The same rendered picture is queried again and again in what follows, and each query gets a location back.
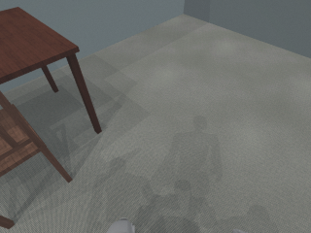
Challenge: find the robot left thigh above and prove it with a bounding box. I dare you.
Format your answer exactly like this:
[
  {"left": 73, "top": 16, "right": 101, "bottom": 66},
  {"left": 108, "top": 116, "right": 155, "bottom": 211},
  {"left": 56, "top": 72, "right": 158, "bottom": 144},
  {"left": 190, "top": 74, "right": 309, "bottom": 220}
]
[{"left": 106, "top": 220, "right": 135, "bottom": 233}]

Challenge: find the table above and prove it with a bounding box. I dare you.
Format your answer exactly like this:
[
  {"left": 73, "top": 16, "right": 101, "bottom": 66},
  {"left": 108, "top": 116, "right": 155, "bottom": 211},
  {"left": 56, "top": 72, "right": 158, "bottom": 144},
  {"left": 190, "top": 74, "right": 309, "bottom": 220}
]
[{"left": 0, "top": 7, "right": 102, "bottom": 134}]

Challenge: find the chair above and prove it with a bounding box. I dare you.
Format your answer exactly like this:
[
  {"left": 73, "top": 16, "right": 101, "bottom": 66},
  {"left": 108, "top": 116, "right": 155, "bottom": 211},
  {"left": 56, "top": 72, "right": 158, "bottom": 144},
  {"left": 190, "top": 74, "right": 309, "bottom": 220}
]
[{"left": 0, "top": 91, "right": 73, "bottom": 229}]

